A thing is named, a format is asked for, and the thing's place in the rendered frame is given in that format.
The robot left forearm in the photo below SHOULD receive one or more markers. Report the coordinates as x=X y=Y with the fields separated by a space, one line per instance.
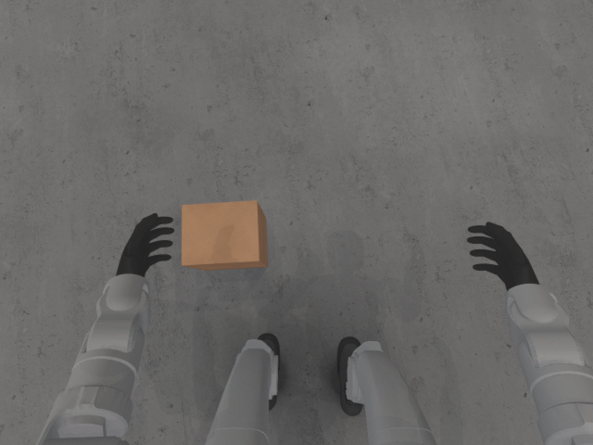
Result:
x=97 y=399

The robot right forearm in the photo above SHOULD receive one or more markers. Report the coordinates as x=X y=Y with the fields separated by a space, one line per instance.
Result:
x=556 y=368

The robot right foot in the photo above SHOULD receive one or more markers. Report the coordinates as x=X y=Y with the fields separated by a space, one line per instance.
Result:
x=345 y=349

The robot right shin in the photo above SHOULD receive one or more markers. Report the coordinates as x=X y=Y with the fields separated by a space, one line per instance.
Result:
x=369 y=345

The right robot hand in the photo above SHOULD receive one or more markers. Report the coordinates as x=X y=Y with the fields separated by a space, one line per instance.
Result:
x=513 y=266

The carton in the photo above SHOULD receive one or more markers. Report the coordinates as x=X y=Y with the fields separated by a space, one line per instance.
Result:
x=224 y=236

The left robot hand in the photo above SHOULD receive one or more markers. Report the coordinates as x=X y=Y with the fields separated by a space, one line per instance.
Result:
x=134 y=258

